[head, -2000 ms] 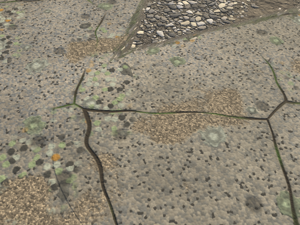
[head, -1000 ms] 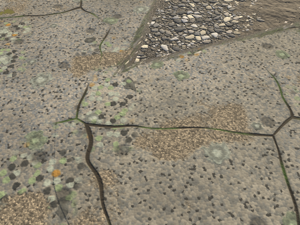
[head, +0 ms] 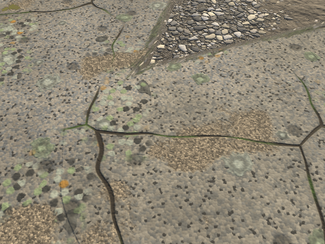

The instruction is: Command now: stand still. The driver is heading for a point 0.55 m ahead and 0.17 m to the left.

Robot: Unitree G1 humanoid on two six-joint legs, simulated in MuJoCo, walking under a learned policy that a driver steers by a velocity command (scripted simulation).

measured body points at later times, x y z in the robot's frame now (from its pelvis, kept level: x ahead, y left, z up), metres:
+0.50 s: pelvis +0.02 -0.02 +0.00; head +0.02 -0.03 +0.45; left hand +0.01 +0.22 -0.15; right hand -0.01 -0.26 -0.16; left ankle +0.01 +0.10 -0.74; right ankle -0.02 -0.12 -0.71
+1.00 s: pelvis +0.21 -0.02 -0.02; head +0.25 -0.02 +0.43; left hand +0.05 +0.19 -0.15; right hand +0.48 -0.16 -0.13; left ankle +0.35 +0.13 -0.71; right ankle +0.02 -0.15 -0.74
